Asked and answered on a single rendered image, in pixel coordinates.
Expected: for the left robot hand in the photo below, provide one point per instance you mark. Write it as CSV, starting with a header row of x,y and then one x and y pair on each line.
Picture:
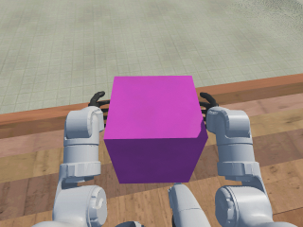
x,y
94,102

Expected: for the robot right shin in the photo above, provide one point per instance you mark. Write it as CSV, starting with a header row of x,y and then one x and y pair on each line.
x,y
173,212

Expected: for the left robot upper arm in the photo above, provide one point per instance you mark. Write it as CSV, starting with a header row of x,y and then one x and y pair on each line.
x,y
78,206

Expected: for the robot right thigh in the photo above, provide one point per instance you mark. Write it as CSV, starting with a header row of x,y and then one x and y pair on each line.
x,y
188,212

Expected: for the left robot forearm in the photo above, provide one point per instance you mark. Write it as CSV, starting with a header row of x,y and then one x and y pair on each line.
x,y
80,152

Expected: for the carton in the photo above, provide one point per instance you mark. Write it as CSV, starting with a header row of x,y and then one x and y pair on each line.
x,y
155,130

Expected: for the right robot forearm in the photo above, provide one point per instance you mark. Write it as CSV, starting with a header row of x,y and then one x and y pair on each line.
x,y
234,140

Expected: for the right robot upper arm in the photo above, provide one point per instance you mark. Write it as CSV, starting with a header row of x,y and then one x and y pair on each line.
x,y
244,206

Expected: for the right robot hand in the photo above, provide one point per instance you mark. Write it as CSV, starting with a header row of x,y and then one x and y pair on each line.
x,y
212,103

